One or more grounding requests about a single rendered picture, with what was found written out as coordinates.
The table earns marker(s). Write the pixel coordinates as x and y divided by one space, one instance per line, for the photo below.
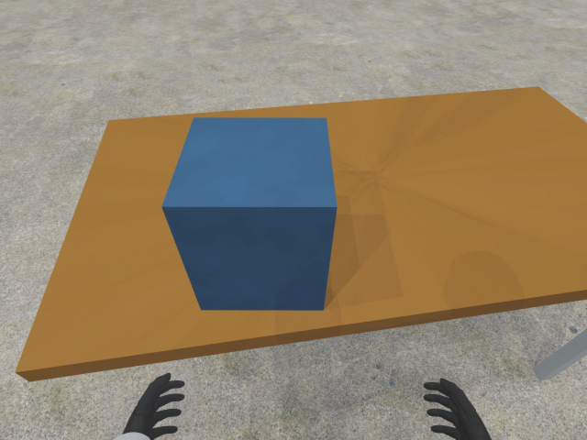
448 206

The robot left hand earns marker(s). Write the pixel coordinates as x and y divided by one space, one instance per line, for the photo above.
145 415

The robot right hand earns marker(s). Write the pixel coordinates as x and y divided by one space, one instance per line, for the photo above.
468 423

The carton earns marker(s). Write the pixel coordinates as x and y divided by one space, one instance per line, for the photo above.
252 210

